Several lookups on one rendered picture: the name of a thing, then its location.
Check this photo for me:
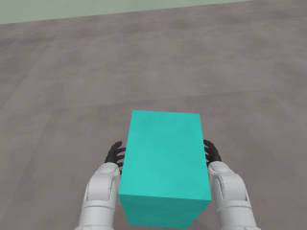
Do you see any carton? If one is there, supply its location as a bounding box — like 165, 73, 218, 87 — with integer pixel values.
118, 110, 212, 229

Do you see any right robot hand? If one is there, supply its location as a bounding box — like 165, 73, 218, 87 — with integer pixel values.
203, 140, 222, 168

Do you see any robot right forearm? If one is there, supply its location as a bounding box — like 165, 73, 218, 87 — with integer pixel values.
207, 161, 261, 230

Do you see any left robot hand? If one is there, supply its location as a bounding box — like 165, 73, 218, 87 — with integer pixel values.
105, 141, 126, 174

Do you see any robot left forearm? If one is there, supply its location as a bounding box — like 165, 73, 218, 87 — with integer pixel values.
74, 162, 121, 230

